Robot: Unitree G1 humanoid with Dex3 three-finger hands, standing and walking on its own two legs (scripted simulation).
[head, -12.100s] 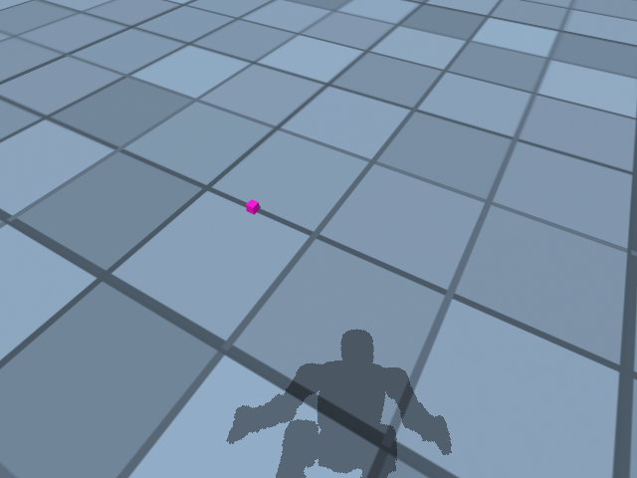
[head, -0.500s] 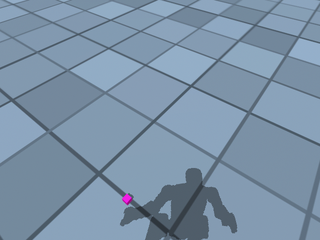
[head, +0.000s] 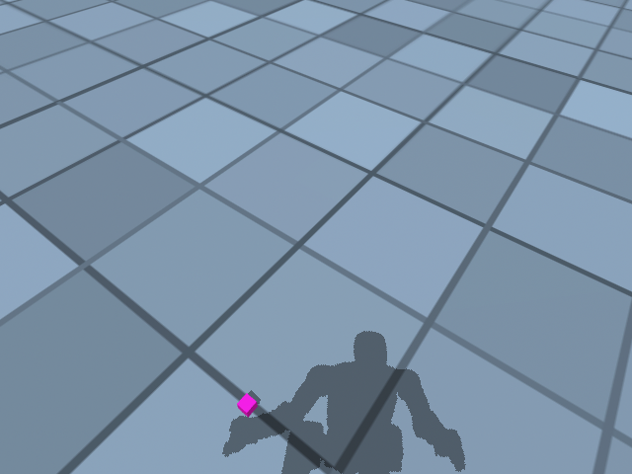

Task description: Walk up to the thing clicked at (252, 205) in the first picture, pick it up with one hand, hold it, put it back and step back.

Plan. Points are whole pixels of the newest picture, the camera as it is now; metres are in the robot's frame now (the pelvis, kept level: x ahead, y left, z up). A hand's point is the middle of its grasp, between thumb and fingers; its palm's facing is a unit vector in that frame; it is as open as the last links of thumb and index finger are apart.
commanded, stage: walk up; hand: left
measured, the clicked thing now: (247, 405) +0.45 +0.21 -0.75
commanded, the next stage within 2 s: stand in 1.70 s
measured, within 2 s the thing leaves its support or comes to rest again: neither
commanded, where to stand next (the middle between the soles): +0.06 -0.02 m, yaw +0 degrees
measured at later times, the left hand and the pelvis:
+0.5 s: hand (151, 446) +0.19 +0.25 -0.15, palm faces -0.03 -0.95 -0.30, open 7.3 cm; pelvis +0.06 +0.01 +0.00, yaw -1 degrees
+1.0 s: hand out of the picture +0.14 +0.27 -0.16, palm faces -0.01 -0.94 -0.33, open 7.4 cm; pelvis +0.04 +0.01 +0.00, yaw +0 degrees
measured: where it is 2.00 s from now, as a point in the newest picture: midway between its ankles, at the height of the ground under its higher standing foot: outside the picture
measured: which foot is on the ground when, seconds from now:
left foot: down 0.00-0.20, up 0.22-0.38, down 0.40-1.00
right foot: up 0.00-0.14, down 0.16-1.00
